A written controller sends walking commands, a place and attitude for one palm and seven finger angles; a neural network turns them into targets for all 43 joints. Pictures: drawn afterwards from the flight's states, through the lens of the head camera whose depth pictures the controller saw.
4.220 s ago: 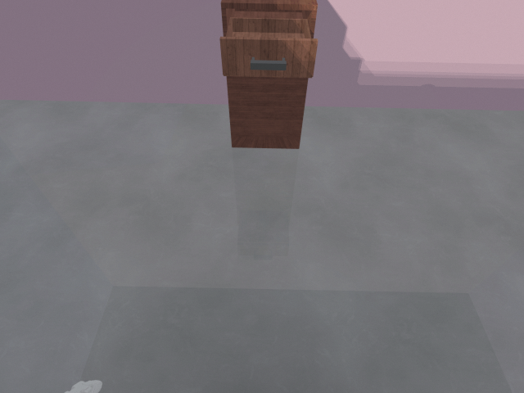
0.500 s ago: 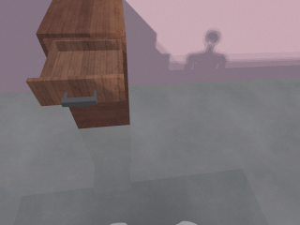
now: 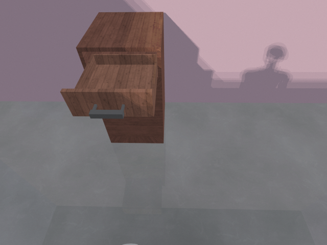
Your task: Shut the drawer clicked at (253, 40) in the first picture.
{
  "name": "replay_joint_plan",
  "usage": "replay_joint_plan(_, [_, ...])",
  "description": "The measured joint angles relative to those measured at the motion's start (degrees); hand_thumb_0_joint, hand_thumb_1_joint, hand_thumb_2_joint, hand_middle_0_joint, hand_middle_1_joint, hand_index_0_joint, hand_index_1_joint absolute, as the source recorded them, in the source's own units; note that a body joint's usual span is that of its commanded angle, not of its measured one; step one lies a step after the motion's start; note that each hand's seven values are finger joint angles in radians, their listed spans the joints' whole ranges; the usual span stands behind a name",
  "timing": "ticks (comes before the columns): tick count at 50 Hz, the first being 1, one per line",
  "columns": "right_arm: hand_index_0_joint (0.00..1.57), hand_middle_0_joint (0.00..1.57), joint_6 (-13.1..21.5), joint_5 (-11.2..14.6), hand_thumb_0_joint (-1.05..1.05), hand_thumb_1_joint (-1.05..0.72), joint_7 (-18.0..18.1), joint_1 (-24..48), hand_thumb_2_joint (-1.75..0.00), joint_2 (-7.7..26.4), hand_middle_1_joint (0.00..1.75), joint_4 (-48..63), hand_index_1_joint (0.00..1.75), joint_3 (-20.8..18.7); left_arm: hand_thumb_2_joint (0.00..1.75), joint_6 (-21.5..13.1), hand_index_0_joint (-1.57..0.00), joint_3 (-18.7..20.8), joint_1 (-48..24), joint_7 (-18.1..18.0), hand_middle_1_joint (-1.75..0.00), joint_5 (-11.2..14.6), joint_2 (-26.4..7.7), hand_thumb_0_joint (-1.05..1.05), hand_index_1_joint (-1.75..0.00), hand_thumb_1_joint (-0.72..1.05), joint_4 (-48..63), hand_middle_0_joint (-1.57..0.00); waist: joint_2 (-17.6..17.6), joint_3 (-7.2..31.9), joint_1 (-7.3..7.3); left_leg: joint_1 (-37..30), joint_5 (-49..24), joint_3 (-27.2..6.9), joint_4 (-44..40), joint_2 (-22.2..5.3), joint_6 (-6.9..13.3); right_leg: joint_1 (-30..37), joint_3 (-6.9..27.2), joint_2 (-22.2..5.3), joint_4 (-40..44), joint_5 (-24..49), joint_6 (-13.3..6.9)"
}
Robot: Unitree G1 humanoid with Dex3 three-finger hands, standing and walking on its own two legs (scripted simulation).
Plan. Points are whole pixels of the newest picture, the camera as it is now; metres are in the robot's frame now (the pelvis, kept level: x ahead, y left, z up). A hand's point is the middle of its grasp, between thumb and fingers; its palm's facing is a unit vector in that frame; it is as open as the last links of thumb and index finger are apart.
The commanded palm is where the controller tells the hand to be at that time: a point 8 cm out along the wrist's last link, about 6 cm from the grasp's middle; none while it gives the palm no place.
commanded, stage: take the last steps up to it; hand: left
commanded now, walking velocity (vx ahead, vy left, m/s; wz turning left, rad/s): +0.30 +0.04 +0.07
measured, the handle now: (108, 110) +0.60 +0.28 -0.09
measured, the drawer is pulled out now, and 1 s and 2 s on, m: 0.30 0.30 0.30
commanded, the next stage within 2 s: come to a stop and stand still in 0.92 s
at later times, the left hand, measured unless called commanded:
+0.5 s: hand (92, 244) +0.15 +0.22 -0.17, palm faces +0.03 -0.98 -0.20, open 7.4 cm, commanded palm none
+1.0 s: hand (107, 225) +0.20 +0.20 -0.18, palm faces +0.14 -0.98 -0.16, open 7.3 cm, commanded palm none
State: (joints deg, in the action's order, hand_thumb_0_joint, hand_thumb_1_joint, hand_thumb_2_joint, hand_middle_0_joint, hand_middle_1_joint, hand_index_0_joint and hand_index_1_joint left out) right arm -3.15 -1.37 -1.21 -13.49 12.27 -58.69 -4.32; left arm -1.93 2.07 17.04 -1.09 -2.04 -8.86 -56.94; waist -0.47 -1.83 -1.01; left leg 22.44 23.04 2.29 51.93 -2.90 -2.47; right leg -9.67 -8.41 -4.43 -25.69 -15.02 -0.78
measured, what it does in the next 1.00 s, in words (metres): walks ahead: left foot, then right foot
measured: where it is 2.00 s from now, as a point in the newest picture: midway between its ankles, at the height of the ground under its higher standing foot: outside the picture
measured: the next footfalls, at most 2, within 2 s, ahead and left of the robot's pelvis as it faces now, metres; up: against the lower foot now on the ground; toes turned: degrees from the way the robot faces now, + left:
left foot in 0.16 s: +0.04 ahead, +0.16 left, +0.00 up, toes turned +8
right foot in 0.56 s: +0.26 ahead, -0.08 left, +0.00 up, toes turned -7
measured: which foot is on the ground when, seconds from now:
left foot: up 0.00-0.14, down 0.16-0.58, up 0.60-1.00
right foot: down 0.00-0.16, up 0.18-0.54, down 0.56-1.00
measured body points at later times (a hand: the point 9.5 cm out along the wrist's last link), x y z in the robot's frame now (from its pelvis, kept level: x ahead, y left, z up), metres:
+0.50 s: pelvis +0.10 +0.03 -0.01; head +0.12 +0.03 +0.44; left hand +0.15 +0.28 -0.16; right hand +0.04 -0.19 -0.17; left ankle +0.00 +0.16 -0.74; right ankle +0.20 -0.08 -0.72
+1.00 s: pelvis +0.25 +0.03 +0.00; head +0.26 +0.04 +0.45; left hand +0.20 +0.25 -0.17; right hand +0.34 -0.20 -0.15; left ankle +0.31 +0.15 -0.73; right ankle +0.22 -0.08 -0.74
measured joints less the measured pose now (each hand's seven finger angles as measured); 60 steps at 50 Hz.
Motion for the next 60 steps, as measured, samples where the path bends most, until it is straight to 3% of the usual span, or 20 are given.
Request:
replay_joint_plan(5, [0.20, 0.19, 1.1, 0.1, 0.01, -0.91, -0.3, 1.0, -0.90, -0.4, 0.30, 0.1, 0.30, 0.6, 0.90, -0.2, -0.20, 0.4, 3.4, 0.5, -0.30, -0.2, -1.1, 0.01, -0.30, 0.91, -2.9, -0.20, 1.4, 0.3, -2.03, -4.7, 0.6, 1.7, -11.2, -0.5, 1.1, 0.6, -1.0, -1.4, 0.5, -0.4, 1.4])
replay_joint_plan(8, [0.20, 0.19, 3.0, 0.2, 0.01, -0.91, -0.1, 1.4, -0.90, -0.6, 0.30, 1.0, 0.30, 1.2, 0.90, 0.6, -0.20, 0.6, 6.1, 0.7, -0.30, 0.2, -1.7, 0.01, -0.30, 0.91, -5.2, -0.20, 1.3, 1.0, -2.38, -10.2, -3.1, 3.0, -22.8, -0.6, 2.1, -0.4, -1.2, -1.7, -2.9, -2.7, 2.7])
replay_joint_plan(9, [0.20, 0.19, 3.7, 0.1, 0.01, -0.91, 0.2, 1.6, -0.90, -1.0, 0.30, 1.1, 0.30, 1.2, 0.90, 1.2, -0.20, 0.7, 6.5, 0.8, -0.30, 0.4, -2.0, 0.01, -0.30, 0.91, -6.1, -0.20, 1.7, 0.9, -2.15, -10.2, -6.1, 3.1, -23.0, -0.3, 2.4, -1.7, -0.7, -2.0, -6.2, -5.3, 2.5])
replay_joint_plan(12, [0.20, 0.19, 5.2, -0.1, 0.01, -0.91, 0.9, 1.0, -0.90, -2.8, 0.30, 1.3, 0.30, 2.0, 0.90, 2.8, -0.20, 0.8, 6.8, 1.0, -0.30, 0.1, -2.8, 0.01, -0.30, 0.91, -8.1, -0.20, 2.8, 0.5, -1.63, -11.8, -4.8, 4.3, -21.9, 0.1, 2.9, -8.1, 2.5, -1.3, -21.9, -11.8, 1.5])
replay_joint_plan(16, [0.20, 0.20, 6.1, 0.3, 0.00, -0.93, 2.2, -2.3, -0.90, -3.4, 0.30, -0.1, 0.30, 1.9, 0.90, 2.6, -0.20, 1.0, 4.1, 1.8, -0.30, 0.2, -2.9, 0.01, -0.30, 0.91, -7.9, -0.20, 2.6, 0.1, -0.59, -16.8, -6.0, 4.8, -28.0, 1.1, 3.0, -15.9, 3.4, -1.5, -31.9, -5.3, 1.6])
replay_joint_plan(20, [0.20, 0.20, 6.1, 0.4, 0.00, -0.93, 2.1, -5.8, -0.90, -3.5, 0.30, -2.9, 0.30, 2.2, 0.90, 2.1, -0.20, 0.8, -0.2, 2.0, -0.30, 0.3, -2.5, 0.01, -0.30, 0.91, -5.7, -0.19, 2.2, -0.4, -0.25, -20.6, -6.7, 4.8, -32.3, 1.9, 3.0, -19.3, 3.4, -2.3, -27.8, -0.8, 2.3])
replay_joint_plan(24, [0.20, 0.20, 5.8, 0.1, 0.01, -0.92, 2.0, -8.6, -0.90, -4.0, 0.30, -5.3, 0.30, 2.1, 0.90, 1.8, -0.19, 0.8, -4.9, 2.2, -0.30, 0.5, -1.9, 0.01, -0.30, 0.91, -3.7, -0.19, 1.5, -1.3, 1.06, -23.1, -4.9, 4.7, -32.8, 2.0, 2.1, -18.5, 2.9, -2.0, -18.6, 0.8, 2.1])
replay_joint_plan(28, [0.20, 0.20, 5.4, 0.0, 0.01, -0.91, 1.8, -11.2, -0.90, -4.1, 0.30, -7.0, 0.30, 1.8, 0.90, 0.2, -0.20, 0.9, -7.9, 2.4, -0.30, 0.4, -1.8, 0.01, -0.30, 0.91, -1.7, -0.19, 0.4, -1.8, 2.41, -23.2, 1.0, 4.4, -26.4, 0.6, 0.4, -13.0, 1.5, 0.0, -8.9, 3.0, 0.5])
replay_joint_plan(31, [0.20, 0.20, 4.3, 0.6, 0.01, -0.91, 1.4, -10.5, -0.90, -3.8, 0.30, -7.9, 0.30, 1.7, 0.90, -2.1, -0.20, 0.9, -9.3, 2.0, -0.30, 0.6, -1.1, 0.01, -0.30, 0.91, -0.8, -0.19, -1.2, -2.9, 2.55, -14.1, 6.0, 1.6, -3.3, -0.9, 2.7, -12.3, -0.1, 1.1, -11.9, 1.9, -2.7])
replay_joint_plan(33, [0.20, 0.20, 3.7, 0.6, 0.01, -0.91, 1.2, -9.0, -0.90, -3.3, 0.30, -7.7, 0.30, 1.4, 0.90, -2.3, -0.20, 0.7, -8.7, 1.5, -0.30, 0.8, -0.4, 0.01, -0.30, 0.91, -0.7, -0.20, -1.5, -2.7, 2.36, -7.1, 2.9, 0.4, 9.8, -1.0, 3.6, -10.0, -0.8, 1.7, -10.1, 0.8, -3.0])
replay_joint_plan(36, [0.20, 0.20, 3.5, 0.1, 0.01, -0.91, 1.1, -6.2, -0.90, -2.6, 0.30, -6.0, 0.30, 0.8, 0.90, -2.1, -0.20, 0.9, -6.6, 0.2, -0.30, 0.9, 0.5, 0.00, -0.30, 0.92, -1.6, -0.20, -1.9, -1.5, 2.43, 0.6, -3.3, 0.6, 13.9, -2.5, 3.0, -6.0, -1.3, 2.8, -4.3, 2.4, -2.8])
replay_joint_plan(41, [0.20, 0.19, 3.7, -0.1, 0.01, -0.91, 0.8, -1.9, -0.90, -2.6, 0.30, -2.7, 0.30, 0.6, 0.90, -1.8, -0.20, 0.9, -2.9, 0.1, -0.30, 0.5, -0.3, 0.00, -0.30, 0.94, -3.7, -0.20, -1.2, 0.3, 2.07, 5.6, -7.8, 1.8, 4.0, -4.3, 1.2, -1.1, -1.5, 3.8, 3.3, 4.1, -2.9])
replay_joint_plan(48, [0.20, 0.19, 4.1, 0.1, 0.01, -0.92, 0.4, 2.8, -0.90, -2.1, 0.30, -1.4, 0.30, 0.9, 0.90, -1.7, -0.20, 0.2, 1.7, 0.6, -0.30, 0.3, 0.4, 0.00, -0.30, 0.92, -6.5, -0.20, -0.2, 0.1, -1.07, 1.8, -8.1, 2.8, -12.4, -3.1, 0.7, 3.1, -1.1, 3.7, 5.0, 1.8, -1.0])
replay_joint_plan(51, [0.20, 0.19, 5.0, 0.2, 0.01, -0.92, 0.4, 3.8, -0.90, -2.3, 0.30, -1.0, 0.30, 1.5, 0.90, -1.0, -0.20, 0.3, 3.9, 0.6, -0.30, 0.5, 0.6, 0.01, -0.30, 0.92, -7.8, -0.20, 0.4, -0.1, -1.86, -3.4, -10.8, 3.9, -20.8, -2.2, 1.2, 3.8, -1.0, 3.1, 1.5, -1.5, 0.5])
replay_joint_plan(52, [0.20, 0.19, 5.6, 0.1, 0.01, -0.91, 0.6, 3.9, -0.90, -2.4, 0.30, -0.9, 0.30, 1.7, 0.90, -0.7, -0.20, 0.3, 4.6, 0.5, -0.30, 0.6, 0.5, 0.01, -0.30, 0.91, -8.1, -0.20, 0.6, -0.2, -1.88, -4.6, -13.7, 4.1, -22.5, -1.9, 2.2, 3.1, -0.9, 2.8, -1.2, -3.4, 0.9])
replay_joint_plan(56, [0.20, 0.19, 5.9, 0.0, 0.01, -0.91, 2.1, 4.7, -0.90, -4.6, 0.30, -1.1, 0.30, 3.2, 0.90, 1.3, -0.20, -0.3, 3.9, -0.3, -0.30, 0.9, -0.3, 0.01, -0.30, 0.91, -9.8, -0.20, 3.6, -1.4, -2.10, -6.5, -10.4, 6.0, -21.2, 0.0, 4.6, -3.1, 3.0, 1.4, -16.9, -13.6, 1.1])
replay_joint_plan(60, [0.20, 0.20, 5.0, 0.8, -0.01, -0.94, 3.8, 5.9, -0.90, -4.8, 0.30, -1.6, 0.30, 3.0, 0.90, 2.4, -0.20, -0.6, 1.5, -0.6, -0.30, 1.1, -0.1, 0.01, -0.30, 0.91, -9.5, -0.20, 3.5, -2.3, -1.34, -9.1, -11.7, 6.6, -25.2, 0.7, 4.8, -7.0, 4.9, 0.9, -19.7, -12.2, 2.1])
